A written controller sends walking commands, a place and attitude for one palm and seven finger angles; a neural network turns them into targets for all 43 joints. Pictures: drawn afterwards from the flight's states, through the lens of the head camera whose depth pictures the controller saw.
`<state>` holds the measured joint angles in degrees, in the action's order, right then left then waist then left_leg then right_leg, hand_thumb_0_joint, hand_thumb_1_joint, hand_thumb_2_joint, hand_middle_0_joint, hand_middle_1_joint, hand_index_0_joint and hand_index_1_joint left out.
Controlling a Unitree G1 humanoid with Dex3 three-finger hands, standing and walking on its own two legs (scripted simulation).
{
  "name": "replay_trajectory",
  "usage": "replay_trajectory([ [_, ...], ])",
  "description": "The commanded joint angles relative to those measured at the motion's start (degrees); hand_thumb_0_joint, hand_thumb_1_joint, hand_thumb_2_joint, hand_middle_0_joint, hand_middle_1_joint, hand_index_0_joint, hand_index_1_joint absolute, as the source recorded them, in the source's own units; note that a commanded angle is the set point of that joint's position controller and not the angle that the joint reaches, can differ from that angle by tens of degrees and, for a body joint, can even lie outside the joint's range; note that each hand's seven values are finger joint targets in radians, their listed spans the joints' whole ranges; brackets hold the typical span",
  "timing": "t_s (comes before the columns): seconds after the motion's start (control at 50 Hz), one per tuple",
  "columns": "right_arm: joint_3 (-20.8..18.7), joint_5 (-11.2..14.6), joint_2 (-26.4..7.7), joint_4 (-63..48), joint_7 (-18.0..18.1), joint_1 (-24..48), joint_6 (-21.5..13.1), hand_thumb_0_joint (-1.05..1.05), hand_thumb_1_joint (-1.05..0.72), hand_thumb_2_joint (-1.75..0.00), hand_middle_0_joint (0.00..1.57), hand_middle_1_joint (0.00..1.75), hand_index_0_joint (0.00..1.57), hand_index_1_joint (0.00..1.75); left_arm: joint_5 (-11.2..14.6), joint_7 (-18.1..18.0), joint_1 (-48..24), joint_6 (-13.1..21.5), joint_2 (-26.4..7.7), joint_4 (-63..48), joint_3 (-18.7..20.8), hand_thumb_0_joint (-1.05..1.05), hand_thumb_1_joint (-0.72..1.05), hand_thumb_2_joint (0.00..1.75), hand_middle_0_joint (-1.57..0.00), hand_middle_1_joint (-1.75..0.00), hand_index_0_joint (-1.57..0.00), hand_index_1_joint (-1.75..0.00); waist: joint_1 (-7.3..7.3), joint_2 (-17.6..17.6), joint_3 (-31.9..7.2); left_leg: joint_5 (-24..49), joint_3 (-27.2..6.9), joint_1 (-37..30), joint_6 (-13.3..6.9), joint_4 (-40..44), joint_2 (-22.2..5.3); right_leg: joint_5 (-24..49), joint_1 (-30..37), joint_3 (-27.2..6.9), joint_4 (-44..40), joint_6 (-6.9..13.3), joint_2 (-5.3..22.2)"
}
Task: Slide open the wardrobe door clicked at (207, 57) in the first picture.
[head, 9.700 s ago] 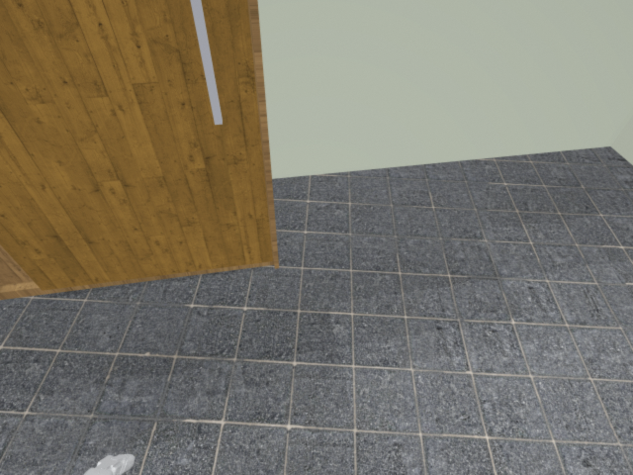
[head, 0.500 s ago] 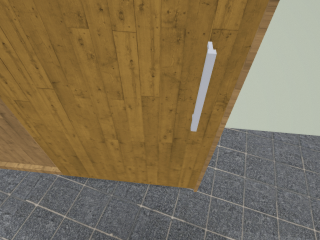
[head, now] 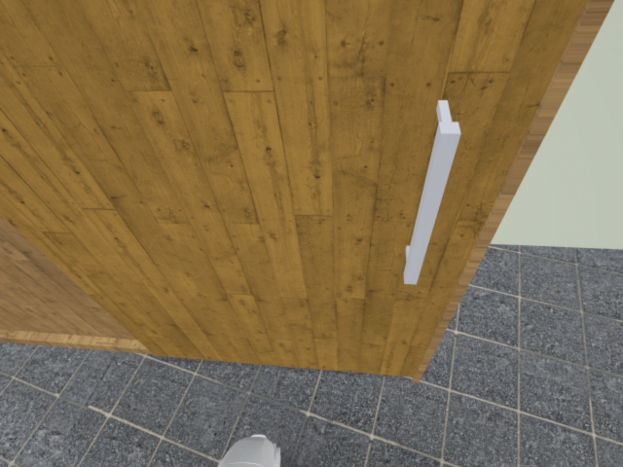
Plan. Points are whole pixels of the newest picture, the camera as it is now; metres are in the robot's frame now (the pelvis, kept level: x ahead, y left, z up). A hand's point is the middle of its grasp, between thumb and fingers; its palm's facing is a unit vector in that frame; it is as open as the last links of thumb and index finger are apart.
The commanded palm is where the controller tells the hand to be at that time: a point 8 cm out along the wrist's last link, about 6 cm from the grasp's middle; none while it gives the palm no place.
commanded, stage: come to a stop and stand still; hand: right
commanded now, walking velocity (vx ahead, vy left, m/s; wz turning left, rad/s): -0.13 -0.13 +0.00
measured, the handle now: (423, 208) +0.43 -0.13 +0.08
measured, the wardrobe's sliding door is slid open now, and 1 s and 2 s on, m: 0.00 0.00 0.00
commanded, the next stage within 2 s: look again from close up in 1.54 s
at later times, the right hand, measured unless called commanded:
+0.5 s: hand out of the picture +0.05 -0.16 -0.19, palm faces +0.10 +0.97 -0.22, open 7.4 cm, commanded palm none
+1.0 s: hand out of the picture -0.04 -0.12 -0.18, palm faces +0.00 +0.98 -0.18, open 7.3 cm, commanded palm none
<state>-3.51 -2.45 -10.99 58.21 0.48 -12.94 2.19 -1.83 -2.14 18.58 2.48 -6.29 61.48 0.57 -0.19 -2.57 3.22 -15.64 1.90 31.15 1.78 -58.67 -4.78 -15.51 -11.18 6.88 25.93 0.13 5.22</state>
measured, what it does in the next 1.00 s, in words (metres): steps on the spot: left foot, then right foot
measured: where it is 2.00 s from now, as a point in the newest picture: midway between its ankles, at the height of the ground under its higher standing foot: outside the picture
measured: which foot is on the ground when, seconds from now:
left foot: up 0.00-0.12, down 0.14-0.50, up 0.52-0.84, down 0.86-1.00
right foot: down 0.00-0.14, up 0.16-0.48, down 0.50-1.00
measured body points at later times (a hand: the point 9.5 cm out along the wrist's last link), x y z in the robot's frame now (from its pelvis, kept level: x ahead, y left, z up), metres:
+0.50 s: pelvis -0.02 +0.04 -0.02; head +0.00 +0.02 +0.43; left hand +0.07 +0.29 -0.15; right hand +0.04 -0.21 -0.17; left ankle +0.07 +0.19 -0.74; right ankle -0.03 -0.06 -0.75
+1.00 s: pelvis -0.02 +0.03 -0.01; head -0.01 +0.05 +0.44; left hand -0.04 +0.24 -0.18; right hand -0.04 -0.17 -0.17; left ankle -0.03 +0.14 -0.74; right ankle -0.03 -0.06 -0.74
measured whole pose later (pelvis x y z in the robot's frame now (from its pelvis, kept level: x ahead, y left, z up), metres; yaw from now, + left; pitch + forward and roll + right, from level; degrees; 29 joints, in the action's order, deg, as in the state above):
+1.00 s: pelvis -0.02 +0.03 -0.01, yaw -1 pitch -1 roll +0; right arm 1.4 -1.1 -5.9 64.3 2.4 -18.3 -1.8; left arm -0.9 -0.5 19.6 0.7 -8.1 61.7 -0.3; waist -2.0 2.6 1.7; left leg -17.1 2.5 12.7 -1.2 -30.3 0.6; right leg -17.2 -14.0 4.8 31.7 1.6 0.9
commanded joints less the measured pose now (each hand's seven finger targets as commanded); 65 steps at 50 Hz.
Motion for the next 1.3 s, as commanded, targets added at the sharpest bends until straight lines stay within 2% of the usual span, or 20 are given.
replay_trajectory([
  [0.0,0.62,0.87,1.0,-3.51,-0.52,-0.13,-0.45,0.0,-0.9,-0.9,0.2,0.3,0.2,0.3,-0.57,-0.47,4.56,-0.73,-11.32,-2.17,3.26,0.0,0.9,0.9,-0.2,-0.3,-0.2,-0.3,-1.52,14.61,0.39,-1.62,3.05,-4.79,0.71,12.7,0.82,28.92,-1.0,-6.21,-6.44,7.22,10.84],
  [0.08,-0.21,1.15,-3.7,-1.65,0.35,-6.84,-3.67,0.0,-0.9,-0.9,0.2,0.3,0.2,0.3,0.2,0.75,4.04,-1.59,-9.39,-2.5,3.32,0.0,0.9,0.9,-0.2,-0.3,-0.2,-0.3,2.03,6.99,-5.07,12.5,2.67,-24.41,0.57,34.32,0.81,11.94,-4.59,-4.63,5.08,1.41,4.0],
  [0.12,-1.55,0.89,-12.41,-2.72,1.21,-7.34,-4.01,0.0,-0.9,-0.9,0.2,0.3,0.2,0.3,1.32,0.84,7.04,-2.38,-4.17,-4.48,2.66,0.0,0.9,0.9,-0.2,-0.3,-0.2,-0.3,1.42,-12.16,-9.65,41.5,-13.52,-27.8,-6.99,34.49,-19.16,-20.11,-12.39,-2.99,19.96,-1.63,-3.33],
  [0.14,-1.21,0.72,-12.07,-3.29,1.17,-6.9,-3.67,0.0,-0.9,-0.9,0.2,0.3,0.2,0.3,1.31,0.56,5.09,-2.89,-3.93,-5.15,2.79,0.0,0.9,0.9,-0.2,-0.3,-0.2,-0.3,2.18,-9.79,-8.1,44.5,-13.14,-24.24,-9.3,34.18,-19.9,-22.44,-12.75,-5.36,26.12,-1.15,-3.44],
  [0.16,-1.74,0.83,-12.19,-3.55,1.37,-5.12,-3.95,0.0,-0.9,-0.9,0.2,0.3,0.2,0.3,1.13,0.42,4.79,-3.53,-4.44,-5.01,3.0,0.0,0.9,0.9,-0.2,-0.3,-0.2,-0.3,1.91,-20.01,-8.98,45.67,-16.28,-24.1,-10.38,34.84,-19.16,-22.2,-15.06,-5.7,31.95,-1.64,-3.75],
  [0.3,-2.17,0.63,-10.41,-6.14,2.73,-0.15,-2.57,0.0,-0.9,-0.9,0.2,0.3,0.2,0.3,0.5,2.2,-1.09,-5.74,-7.14,-6.23,3.69,0.0,0.9,0.9,-0.2,-0.3,-0.2,-0.3,1.52,-7.81,-5.61,19.81,-10.14,-15.64,-11.25,38.69,-16.35,-8.95,-16.61,-6.75,39.79,-3.48,-3.68],
  [0.38,-2.47,-0.12,-11.34,-7.24,2.56,1.04,-1.68,0.0,-0.9,-0.9,0.2,0.3,0.2,0.3,0.79,2.64,-1.91,-4.97,-6.16,-7.71,3.32,0.0,0.9,0.9,-0.2,-0.3,-0.2,-0.3,1.83,-8.69,-4.8,1.44,-11.77,-11.49,-11.27,40.99,-15.33,-10.8,-9.66,-4.69,23.17,-2.4,-3.86],
  [0.44,-2.08,0.55,-10.17,-7.61,2.02,2.29,-0.58,0.0,-0.9,-0.9,0.2,0.3,0.2,0.3,0.91,2.29,5.49,-3.7,-5.66,-5.65,2.69,0.0,0.9,0.9,-0.2,-0.3,-0.2,-0.3,-1.8,-6.34,-5.69,-9.67,-8.42,-3.22,-6.75,37.23,-9.25,-1.89,6.56,-0.91,1.93,-1.04,-6.22],
  [0.46,-1.28,0.94,-7.24,-7.85,1.71,2.13,-0.18,0.0,-0.9,-0.9,0.2,0.3,0.2,0.3,0.73,1.95,7.31,-3.3,-7.73,-5.37,2.81,0.0,0.9,0.9,-0.2,-0.3,-0.2,-0.3,-2.62,1.81,-5.49,-13.28,-4.12,-1.08,-4.03,30.56,-5.12,-4.42,9.23,-4.33,-4.9,-0.5,-2.63],
  [0.48,-0.35,1.33,-2.49,-8.72,1.26,0.64,0.15,0.0,-0.9,-0.9,0.2,0.3,0.2,0.3,0.01,1.65,5.6,-3.06,-12.15,-6.8,3.62,0.0,0.9,0.9,-0.2,-0.3,-0.2,-0.3,-2.03,18.1,-2.59,-15.68,1.35,2.73,-0.56,18.61,1.71,-13.52,3.99,-21.24,-13.67,3.6,9.71],
  [0.5,-0.06,1.17,-2.31,-8.92,1.14,2.16,0.05,0.0,-0.9,-0.9,0.2,0.3,0.2,0.3,-0.32,1.55,1.35,-3.27,-14.74,-8.87,3.64,0.0,0.9,0.9,-0.2,-0.3,-0.2,-0.3,-1.85,19.77,1.55,-14.56,0.4,1.22,-0.46,10.5,2.17,-16.97,-7.46,-28.25,-18.02,8.94,15.49],
  [0.58,0.11,0.42,-2.19,-2.78,-0.18,-3.49,-1.01,0.0,-0.9,-0.9,0.2,0.3,0.2,0.3,0.29,0.45,-3.74,-1.21,-9.27,-8.1,1.67,0.0,0.9,0.9,-0.2,-0.3,-0.2,-0.3,1.6,8.76,2.17,-2.44,-2.32,-1.28,-0.95,0.19,2.26,-6.03,-5.35,-16.69,-16.51,7.87,7.92],
  [0.74,2.0,1.35,0.52,-0.41,0.36,-2.44,-1.78,0.0,-0.9,-0.9,0.2,0.3,0.2,0.3,0.14,-0.48,4.0,-1.16,-9.48,-2.22,1.56,0.0,0.9,0.9,-0.2,-0.3,-0.2,-0.3,-1.84,8.87,-0.82,-9.29,0.07,-9.7,-0.72,20.81,2.27,16.63,5.14,-15.81,-11.36,9.65,9.93],
  [0.8,2.07,1.64,0.47,2.55,0.85,-7.4,-2.71,0.0,-0.9,-0.9,0.2,0.3,0.2,0.3,0.86,-0.48,3.35,-1.13,-8.49,-0.7,1.11,0.0,0.9,0.9,-0.2,-0.3,-0.2,-0.3,0.77,5.34,-3.35,2.36,-0.19,-21.55,-0.9,37.0,2.17,17.2,1.62,-13.34,-6.08,6.44,6.58],
  [0.82,2.95,0.81,-2.04,6.47,3.6,-14.29,-4.06,0.0,-0.9,-0.9,0.2,0.3,0.2,0.3,1.9,0.3,-5.6,-0.07,-10.4,-4.2,0.96,0.0,0.9,0.9,-0.2,-0.3,-0.2,-0.3,4.3,5.5,-0.2,15.14,-6.97,-17.57,-2.37,40.83,-2.44,17.57,-0.69,-7.65,7.01,2.54,4.13],
  [0.84,3.42,1.45,-4.53,4.04,3.02,-10.43,-4.77,0.0,-0.9,-0.9,0.2,0.3,0.2,0.3,1.35,1.1,-2.14,-0.86,-6.0,-5.6,0.21,0.0,0.9,0.9,-0.2,-0.3,-0.2,-0.3,-0.46,0.83,-0.95,0.69,-11.63,-15.86,-5.1,42.72,-5.56,-2.97,-3.73,-7.04,5.59,0.76,-1.51],
  [0.86,3.75,1.33,-5.05,2.69,2.42,-7.96,-4.82,0.0,-0.9,-0.9,0.2,0.3,0.2,0.3,0.99,1.61,0.06,-1.1,-5.19,-4.9,0.1,0.0,0.9,0.9,-0.2,-0.3,-0.2,-0.3,-1.6,3.79,-2.98,-8.27,-11.13,-13.7,-7.0,41.22,-5.26,-3.89,-1.19,-5.65,4.78,0.35,-3.24],
  [0.9,3.41,1.78,-3.41,2.7,2.39,-6.78,-5.97,0.0,-0.9,-0.9,0.2,0.3,0.2,0.3,0.73,1.59,3.81,-1.02,-5.19,-3.01,-0.22,0.0,0.9,0.9,-0.2,-0.3,-0.2,-0.3,-2.7,-1.8,-6.41,4.19,-9.65,-17.93,-7.44,37.75,-3.91,1.0,-0.66,-6.37,4.65,0.88,-2.05],
  [0.98,3.84,1.71,-1.37,3.37,2.32,-7.32,-5.08,0.0,-0.9,-0.9,0.2,0.3,0.2,0.3,0.94,0.79,4.35,-0.33,-5.16,-1.59,-0.6,0.0,0.9,0.9,-0.2,-0.3,-0.2,-0.3,-1.03,4.87,0.97,4.2,-6.01,-16.14,-5.46,34.46,-0.34,6.72,-3.07,-8.82,-0.93,2.11,0.66],
  [1.28,3.54,1.8,-2.36,3.21,2.19,-8.29,-4.74,0.0,-0.9,-0.9,0.2,0.3,0.2,0.3,1.04,0.53,3.44,-0.45,-5.49,1.34,-0.92,0.0,0.9,0.9,-0.2,-0.3,-0.2,-0.3,-0.24,0.25,1.6,8.34,-7.03,-18.19,-4.94,37.0,-1.0,6.71,-0.26,-7.31,-4.44,1.74,0.33],
])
